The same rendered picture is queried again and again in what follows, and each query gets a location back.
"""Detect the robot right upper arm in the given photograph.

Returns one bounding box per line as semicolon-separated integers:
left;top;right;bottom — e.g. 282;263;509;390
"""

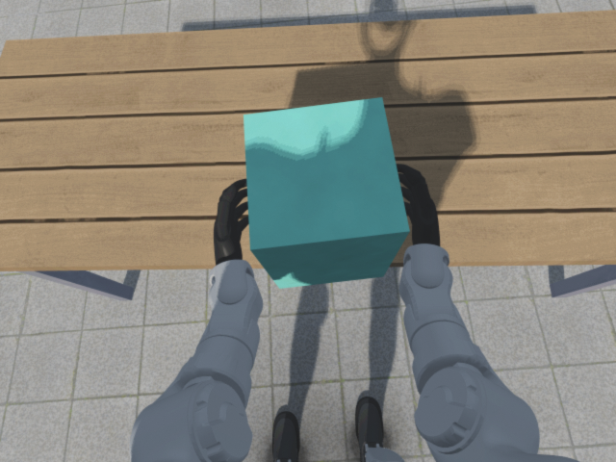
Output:
414;366;579;462

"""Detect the robot right foot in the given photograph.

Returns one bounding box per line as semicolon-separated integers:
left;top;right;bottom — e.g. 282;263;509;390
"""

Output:
355;397;384;462

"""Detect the robot left upper arm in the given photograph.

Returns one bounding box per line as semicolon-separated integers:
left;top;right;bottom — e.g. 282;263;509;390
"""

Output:
130;380;253;462

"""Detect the robot foot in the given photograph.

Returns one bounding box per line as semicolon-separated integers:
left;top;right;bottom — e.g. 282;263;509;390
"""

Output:
355;397;384;462
272;411;299;462

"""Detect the left robot hand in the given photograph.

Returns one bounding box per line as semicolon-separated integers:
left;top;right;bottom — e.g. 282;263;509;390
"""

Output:
214;179;249;265

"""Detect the robot left foot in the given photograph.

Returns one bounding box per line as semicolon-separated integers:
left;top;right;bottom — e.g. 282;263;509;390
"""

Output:
272;411;299;462

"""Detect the carton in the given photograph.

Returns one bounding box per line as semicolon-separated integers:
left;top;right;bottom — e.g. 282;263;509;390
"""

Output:
244;97;410;289

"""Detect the robot right forearm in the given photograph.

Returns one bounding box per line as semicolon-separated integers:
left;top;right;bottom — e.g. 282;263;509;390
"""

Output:
399;244;513;394

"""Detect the right robot hand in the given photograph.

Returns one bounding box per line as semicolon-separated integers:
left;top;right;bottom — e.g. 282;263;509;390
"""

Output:
397;164;440;246

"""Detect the robot left forearm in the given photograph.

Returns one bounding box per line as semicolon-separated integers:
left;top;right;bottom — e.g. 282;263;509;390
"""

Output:
129;260;263;462

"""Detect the table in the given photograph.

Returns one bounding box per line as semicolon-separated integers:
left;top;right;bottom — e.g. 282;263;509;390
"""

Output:
0;10;616;300

